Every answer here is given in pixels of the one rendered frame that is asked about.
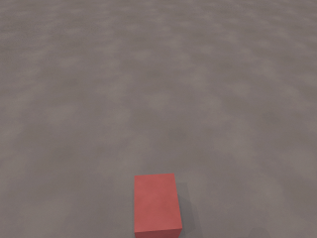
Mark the carton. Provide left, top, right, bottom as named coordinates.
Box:
left=134, top=173, right=182, bottom=238

